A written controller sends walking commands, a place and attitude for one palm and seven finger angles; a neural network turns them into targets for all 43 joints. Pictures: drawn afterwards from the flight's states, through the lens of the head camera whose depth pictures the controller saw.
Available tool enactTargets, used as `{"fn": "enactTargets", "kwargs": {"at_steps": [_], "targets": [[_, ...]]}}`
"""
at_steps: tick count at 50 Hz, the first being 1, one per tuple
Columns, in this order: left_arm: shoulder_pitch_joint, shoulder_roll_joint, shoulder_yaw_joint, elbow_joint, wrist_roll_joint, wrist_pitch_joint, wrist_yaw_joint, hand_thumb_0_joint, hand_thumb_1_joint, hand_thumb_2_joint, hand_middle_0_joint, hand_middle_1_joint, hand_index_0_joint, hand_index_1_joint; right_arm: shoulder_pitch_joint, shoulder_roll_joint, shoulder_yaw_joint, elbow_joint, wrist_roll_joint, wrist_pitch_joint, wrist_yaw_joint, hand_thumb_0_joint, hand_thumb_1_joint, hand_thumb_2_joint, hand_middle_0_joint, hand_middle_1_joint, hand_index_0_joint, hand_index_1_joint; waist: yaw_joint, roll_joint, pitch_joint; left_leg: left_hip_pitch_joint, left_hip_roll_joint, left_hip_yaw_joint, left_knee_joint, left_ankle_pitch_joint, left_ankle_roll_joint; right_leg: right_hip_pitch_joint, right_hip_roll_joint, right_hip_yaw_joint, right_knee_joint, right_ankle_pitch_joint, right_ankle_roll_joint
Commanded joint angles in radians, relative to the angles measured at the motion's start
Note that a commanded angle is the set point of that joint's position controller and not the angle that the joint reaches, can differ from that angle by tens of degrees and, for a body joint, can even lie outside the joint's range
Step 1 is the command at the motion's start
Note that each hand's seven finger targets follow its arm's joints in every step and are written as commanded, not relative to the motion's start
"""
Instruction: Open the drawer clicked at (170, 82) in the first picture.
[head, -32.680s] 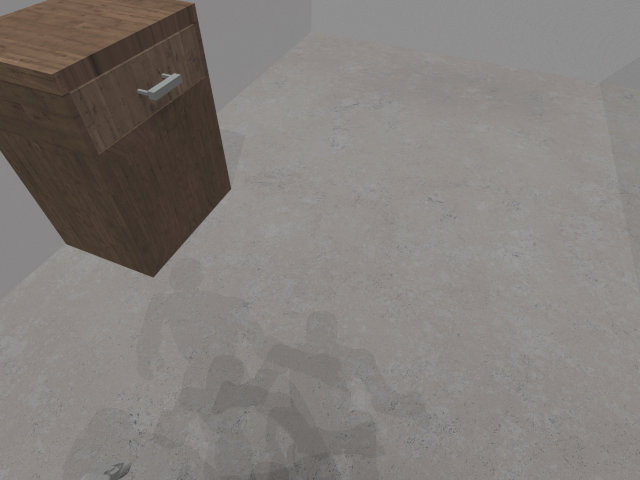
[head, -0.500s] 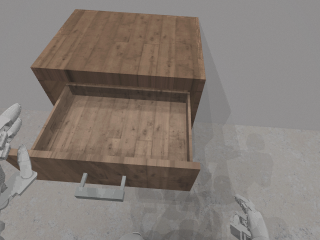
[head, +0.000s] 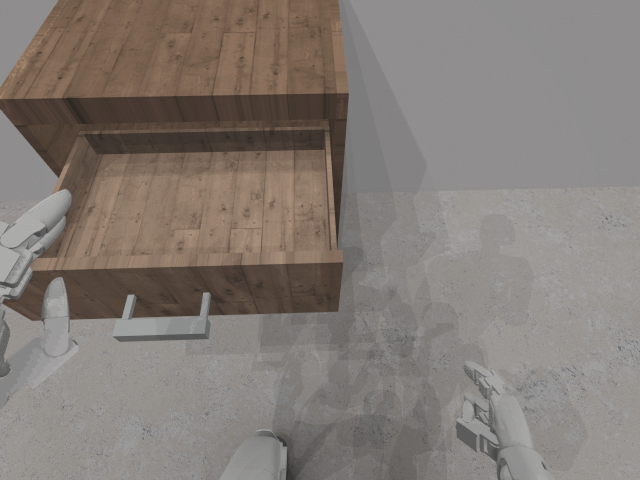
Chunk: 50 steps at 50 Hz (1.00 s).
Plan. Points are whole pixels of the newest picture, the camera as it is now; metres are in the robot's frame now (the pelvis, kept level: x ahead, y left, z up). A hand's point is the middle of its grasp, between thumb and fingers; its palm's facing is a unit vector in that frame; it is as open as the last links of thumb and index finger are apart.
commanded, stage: step back with the hand held close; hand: left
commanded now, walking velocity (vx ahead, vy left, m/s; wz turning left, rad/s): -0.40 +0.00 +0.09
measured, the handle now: (165, 315) +0.34 +0.26 -0.10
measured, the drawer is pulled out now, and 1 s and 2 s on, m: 0.29 0.29 0.29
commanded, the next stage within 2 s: stop stepping back and stand still in 0.16 s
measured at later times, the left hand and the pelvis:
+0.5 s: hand out of the picture +0.06 +0.16 +0.19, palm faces +0.35 -0.78 -0.52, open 7.4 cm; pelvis -0.12 -0.07 +0.00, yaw +4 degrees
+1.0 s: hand out of the picture +0.00 +0.18 +0.18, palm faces +0.46 -0.72 -0.52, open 7.4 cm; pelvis -0.16 -0.07 -0.01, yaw +6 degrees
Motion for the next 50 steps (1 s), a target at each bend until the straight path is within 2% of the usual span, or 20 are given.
{"fn": "enactTargets", "kwargs": {"at_steps": [1,6,7,9,10,15,19,20,22,23,28,32,35,37,39,41,46,47,49,50], "targets": [[0.181,0.108,0.201,-0.013,-0.014,-0.038,0.054,0.0,0.9,0.9,-0.2,-0.3,-0.2,-0.3,-0.125,-0.069,-0.039,-0.182,0.018,-0.032,-0.044,0.0,-0.9,-0.9,0.2,0.3,0.2,0.3,0.018,-0.174,-0.228,-0.031,-0.121,-0.023,0.437,-0.369,-0.001,0.035,-0.419,0.196,-0.046,1.018,-0.087],[-0.029,0.087,0.111,-0.015,0.017,-0.025,0.099,0.0,0.9,0.9,-0.2,-0.3,-0.2,-0.3,-0.114,-0.089,-0.016,-0.15,0.0,0.017,-0.093,0.0,-0.9,-0.9,0.2,0.3,0.2,0.3,-0.036,-0.156,-0.168,0.144,-0.113,0.068,-0.218,-0.054,-0.009,0.144,-0.24,0.072,0.129,1.111,0.018],[0.003,0.054,0.086,-0.012,0.009,-0.012,0.102,0.0,0.9,0.9,-0.2,-0.3,-0.2,-0.3,-0.072,-0.091,-0.027,-0.145,0.001,0.03,-0.089,0.0,-0.9,-0.9,0.2,0.3,0.2,0.3,-0.03,-0.146,-0.207,0.248,-0.062,0.051,-0.327,0.209,0.01,0.135,-0.206,0.05,0.173,0.967,0.056],[-0.028,0.057,0.069,-0.134,0.014,-0.002,0.105,0.0,0.9,0.9,-0.2,-0.3,-0.2,-0.3,-0.047,-0.122,-0.074,-0.154,0.001,0.018,-0.066,0.0,-0.9,-0.9,0.2,0.3,0.2,0.3,-0.003,0.036,-0.27,0.533,0.216,-0.195,-0.268,0.882,0.121,-0.189,-0.127,0.079,0.299,0.101,0.1],[-0.011,0.036,0.055,-0.159,0.02,-0.012,0.102,0.0,0.9,0.9,-0.2,-0.3,-0.2,-0.3,0.002,-0.117,-0.085,-0.145,0.002,-0.004,-0.046,0.0,-0.9,-0.9,0.2,0.3,0.2,0.3,-0.006,0.068,-0.283,0.557,0.29,-0.221,-0.265,0.927,0.173,-0.257,-0.107,0.12,0.415,-0.171,0.085],[0.056,0.091,0.12,-0.318,0.019,0.024,0.118,0.0,0.9,0.9,-0.2,-0.3,-0.2,-0.3,-0.022,-0.11,-0.06,-0.155,-0.022,-0.047,-0.031,0.0,-0.9,-0.9,0.2,0.3,0.2,0.3,0.022,0.191,-0.289,0.409,0.197,-0.126,-0.277,0.652,0.161,-0.175,-0.107,0.093,0.355,-0.089,0.077],[0.101,0.092,0.159,-0.281,0.007,0.018,0.123,0.0,0.9,0.9,-0.2,-0.3,-0.2,-0.3,-0.016,-0.113,-0.04,-0.191,-0.001,-0.058,-0.029,0.0,-0.9,-0.9,0.2,0.3,0.2,0.3,0.021,0.134,-0.242,0.172,0.07,-0.046,-0.213,-0.024,0.087,0.1,-0.108,-0.004,0.001,0.127,0.089],[0.091,0.102,0.165,-0.24,0.007,0.01,0.121,0.0,0.9,0.9,-0.2,-0.3,-0.2,-0.3,-0.012,-0.106,-0.041,-0.193,0.004,-0.056,-0.029,0.0,-0.9,-0.9,0.2,0.3,0.2,0.3,0.013,0.044,-0.226,0.132,0.016,-0.006,-0.141,-0.216,0.06,0.129,-0.155,0.027,-0.084,0.163,0.078],[0.049,0.107,0.166,-0.13,0.0,0.016,0.115,0.0,0.9,0.9,-0.2,-0.3,-0.2,-0.3,0.005,-0.104,-0.049,-0.191,0.005,-0.042,-0.035,0.0,-0.9,-0.9,0.2,0.3,0.2,0.3,-0.014,-0.249,-0.158,0.104,-0.104,0.019,0.22,-0.269,0.008,-0.067,-0.402,0.392,-0.269,-0.016,-0.052],[0.047,0.057,0.12,-0.051,-0.009,0.025,0.102,0.0,0.9,0.9,-0.2,-0.3,-0.2,-0.3,0.029,-0.127,-0.075,-0.167,0.01,-0.033,-0.034,0.0,-0.9,-0.9,0.2,0.3,0.2,0.3,-0.019,-0.303,-0.134,0.09,-0.102,-0.029,0.406,-0.235,0.006,-0.133,-0.453,0.475,-0.306,-0.107,-0.067],[0.005,0.046,0.085,0.118,0.02,-0.001,0.083,0.0,0.9,0.9,-0.2,-0.3,-0.2,-0.3,-0.015,-0.101,-0.051,-0.14,-0.001,-0.011,-0.035,0.0,-0.9,-0.9,0.2,0.3,0.2,0.3,-0.039,-0.175,-0.088,0.059,-0.07,-0.012,0.349,-0.111,0.003,-0.155,-0.365,0.254,-0.236,-0.094,-0.036],[-0.048,0.065,0.056,0.028,0.041,-0.035,0.098,0.0,0.9,0.9,-0.2,-0.3,-0.2,-0.3,-0.016,-0.115,-0.06,-0.147,-0.006,-0.062,-0.045,0.0,-0.9,-0.9,0.2,0.3,0.2,0.3,-0.004,-0.268,-0.112,0.155,-0.08,0.071,0.053,-0.193,0.04,-0.055,-0.372,0.264,-0.277,-0.133,-0.034],[-0.021,0.086,0.07,-0.127,0.054,-0.042,0.121,0.0,0.9,0.9,-0.2,-0.3,-0.2,-0.3,0.024,-0.107,-0.066,-0.147,-0.018,-0.091,-0.042,0.0,-0.9,-0.9,0.2,0.3,0.2,0.3,0.004,-0.217,-0.185,0.301,-0.083,0.096,-0.226,-0.189,0.073,0.009,-0.373,0.285,-0.232,-0.093,-0.046],[-0.002,0.099,0.086,-0.205,0.05,-0.054,0.127,0.0,0.9,0.9,-0.2,-0.3,-0.2,-0.3,0.05,-0.108,-0.063,-0.155,-0.022,-0.105,-0.049,0.0,-0.9,-0.9,0.2,0.3,0.2,0.3,-0.008,-0.084,-0.222,0.416,-0.073,0.098,-0.403,-0.101,0.087,0.029,-0.279,0.183,-0.101,-0.04,-0.011],[-0.011,0.094,0.098,-0.239,0.047,-0.067,0.127,0.0,0.9,0.9,-0.2,-0.3,-0.2,-0.3,0.047,-0.139,-0.076,-0.172,-0.031,-0.114,-0.049,0.0,-0.9,-0.9,0.2,0.3,0.2,0.3,0.003,0.239,-0.186,0.475,0.126,-0.154,-0.461,-0.052,0.156,-0.127,-0.102,0.013,0.218,-0.017,0.043],[0.034,0.091,0.113,-0.187,0.042,-0.056,0.125,0.0,0.9,0.9,-0.2,-0.3,-0.2,-0.3,0.08,-0.112,-0.082,-0.15,-0.015,-0.119,-0.042,0.0,-0.9,-0.9,0.2,0.3,0.2,0.3,-0.007,0.206,-0.164,0.489,0.22,-0.201,-0.428,0.057,0.196,-0.302,-0.063,-0.034,0.442,-0.183,0.06],[0.01,0.048,0.099,0.014,0.025,-0.014,0.105,0.0,0.9,0.9,-0.2,-0.3,-0.2,-0.3,0.047,-0.128,-0.06,-0.127,0.002,-0.098,-0.04,0.0,-0.9,-0.9,0.2,0.3,0.2,0.3,0.009,0.072,-0.056,0.232,0.107,0.01,-0.23,0.05,0.118,-0.002,-0.082,-0.045,0.041,0.027,0.048],[-0.03,0.052,0.084,0.022,0.029,-0.015,0.098,0.0,0.9,0.9,-0.2,-0.3,-0.2,-0.3,0.034,-0.13,-0.06,-0.125,0.001,-0.089,-0.041,0.0,-0.9,-0.9,0.2,0.3,0.2,0.3,0.007,-0.008,-0.053,0.159,0.064,0.016,-0.144,-0.04,0.104,0.093,-0.103,0.008,-0.053,0.082,0.046],[-0.063,0.078,0.095,0.072,0.024,0.001,0.092,0.0,0.9,0.9,-0.2,-0.3,-0.2,-0.3,0.021,-0.125,-0.066,-0.142,0.006,-0.068,-0.036,0.0,-0.9,-0.9,0.2,0.3,0.2,0.3,-0.007,-0.335,-0.062,-0.003,-0.089,0.073,0.181,-0.285,0.048,0.097,-0.365,0.506,-0.264,-0.075,-0.056],[-0.117,0.081,0.098,0.073,0.028,-0.006,0.092,0.0,0.9,0.9,-0.2,-0.3,-0.2,-0.3,0.029,-0.124,-0.07,-0.13,-0.001,-0.063,-0.032,0.0,-0.9,-0.9,0.2,0.3,0.2,0.3,-0.005,-0.316,-0.062,0.023,-0.08,0.012,0.315,-0.288,0.039,0.015,-0.421,0.553,-0.326,-0.213,-0.081]]}}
